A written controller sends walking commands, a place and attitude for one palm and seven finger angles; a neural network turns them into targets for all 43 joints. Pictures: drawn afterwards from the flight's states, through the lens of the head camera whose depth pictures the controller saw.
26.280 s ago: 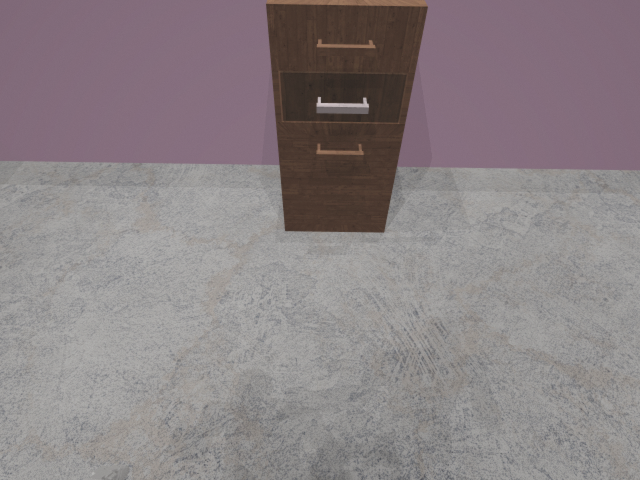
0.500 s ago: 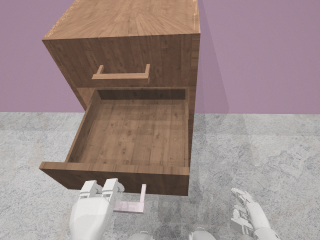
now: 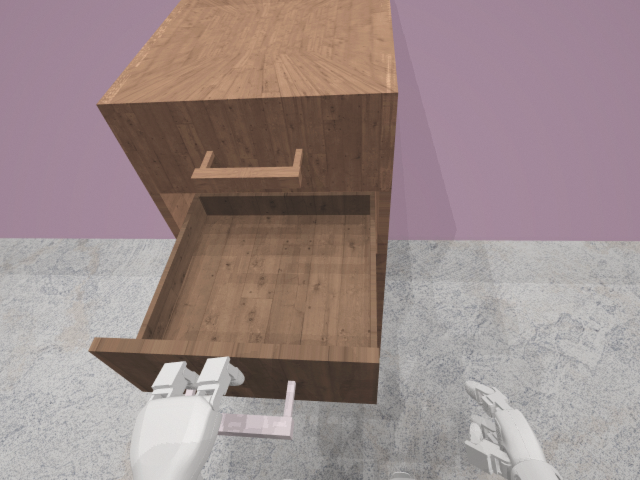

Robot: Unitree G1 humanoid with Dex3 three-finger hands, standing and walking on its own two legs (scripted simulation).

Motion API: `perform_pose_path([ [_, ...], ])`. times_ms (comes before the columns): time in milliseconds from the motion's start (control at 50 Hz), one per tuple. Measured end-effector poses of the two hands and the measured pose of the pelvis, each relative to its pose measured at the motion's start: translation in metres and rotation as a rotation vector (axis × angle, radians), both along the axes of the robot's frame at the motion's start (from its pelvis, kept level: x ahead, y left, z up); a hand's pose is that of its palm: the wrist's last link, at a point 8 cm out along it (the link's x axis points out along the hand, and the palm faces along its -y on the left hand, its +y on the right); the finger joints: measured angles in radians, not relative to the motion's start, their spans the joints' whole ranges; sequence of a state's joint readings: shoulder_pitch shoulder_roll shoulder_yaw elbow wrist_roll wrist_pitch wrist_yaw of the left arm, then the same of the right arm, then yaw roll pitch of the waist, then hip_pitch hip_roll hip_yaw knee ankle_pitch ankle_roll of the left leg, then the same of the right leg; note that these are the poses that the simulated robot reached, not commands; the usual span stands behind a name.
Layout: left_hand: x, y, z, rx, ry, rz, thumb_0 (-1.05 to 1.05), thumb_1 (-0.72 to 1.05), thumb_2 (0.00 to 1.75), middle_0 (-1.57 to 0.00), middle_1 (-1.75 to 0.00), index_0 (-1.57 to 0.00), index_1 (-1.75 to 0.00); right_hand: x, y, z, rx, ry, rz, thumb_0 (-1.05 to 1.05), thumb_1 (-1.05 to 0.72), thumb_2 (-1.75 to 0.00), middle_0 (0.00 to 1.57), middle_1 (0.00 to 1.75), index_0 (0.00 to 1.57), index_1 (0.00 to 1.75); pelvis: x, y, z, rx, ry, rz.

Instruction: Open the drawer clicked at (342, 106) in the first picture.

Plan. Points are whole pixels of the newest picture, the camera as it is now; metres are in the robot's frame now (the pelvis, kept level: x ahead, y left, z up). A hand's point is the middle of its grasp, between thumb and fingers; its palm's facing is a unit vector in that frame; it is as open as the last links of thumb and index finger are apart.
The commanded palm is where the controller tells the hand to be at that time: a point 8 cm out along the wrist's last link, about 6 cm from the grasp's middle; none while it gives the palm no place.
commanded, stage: lift the hand off the handle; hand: left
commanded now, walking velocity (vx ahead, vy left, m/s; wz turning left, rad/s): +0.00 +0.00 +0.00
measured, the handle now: (237, 406) +0.23 +0.15 -0.08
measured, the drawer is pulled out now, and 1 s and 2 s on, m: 0.30 0.30 0.30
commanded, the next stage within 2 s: draw the hand back to the body in 0.96 s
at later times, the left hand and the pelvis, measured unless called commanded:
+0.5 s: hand (198, 424) +0.18 +0.16 +0.03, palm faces +0.04 -0.22 -0.98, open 13.8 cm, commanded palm +0.16 +0.15 +0.10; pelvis +0.01 +0.01 +0.01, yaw -1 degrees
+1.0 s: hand (198, 404) +0.20 +0.15 +0.06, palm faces +0.06 -0.25 -0.97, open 13.8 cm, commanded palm +0.16 +0.15 +0.12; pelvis +0.01 +0.01 +0.03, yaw -2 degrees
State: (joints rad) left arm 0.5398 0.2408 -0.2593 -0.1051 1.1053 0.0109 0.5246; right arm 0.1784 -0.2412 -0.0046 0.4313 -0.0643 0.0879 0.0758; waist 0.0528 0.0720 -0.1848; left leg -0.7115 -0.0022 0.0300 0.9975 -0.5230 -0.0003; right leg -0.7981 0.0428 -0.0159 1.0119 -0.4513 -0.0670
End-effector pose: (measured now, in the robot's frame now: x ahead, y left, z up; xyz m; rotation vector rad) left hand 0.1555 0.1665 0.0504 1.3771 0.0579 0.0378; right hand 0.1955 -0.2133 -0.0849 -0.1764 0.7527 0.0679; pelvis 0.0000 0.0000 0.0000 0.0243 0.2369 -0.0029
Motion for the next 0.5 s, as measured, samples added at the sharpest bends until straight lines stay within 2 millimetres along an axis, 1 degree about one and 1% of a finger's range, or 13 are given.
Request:
perform_pose_path([
  [220, 0.009, -0.001, 0.016, -0.017, -0.028, 0.009, 0.00, -0.49, 0.30, -0.32, -1.21, -0.32, -1.20, 0.005, 0.009, 0.008, 0.028, -0.007, 0.004, 0.02, -0.91, -0.90, 0.20, 0.30, 0.20, 0.30, 0.004, 0.004, 0.007, -0.003, -0.026, -0.004],
  [500, 0.005, -0.001, 0.035, -0.025, -0.046, 0.006, 0.00, -0.49, 0.30, -0.32, -1.21, -0.32, -1.20, 0.015, 0.015, 0.021, 0.048, -0.037, 0.024, 0.02, -0.91, -0.90, 0.20, 0.30, 0.20, 0.30, 0.008, 0.007, 0.014, -0.006, -0.052, -0.014],
])
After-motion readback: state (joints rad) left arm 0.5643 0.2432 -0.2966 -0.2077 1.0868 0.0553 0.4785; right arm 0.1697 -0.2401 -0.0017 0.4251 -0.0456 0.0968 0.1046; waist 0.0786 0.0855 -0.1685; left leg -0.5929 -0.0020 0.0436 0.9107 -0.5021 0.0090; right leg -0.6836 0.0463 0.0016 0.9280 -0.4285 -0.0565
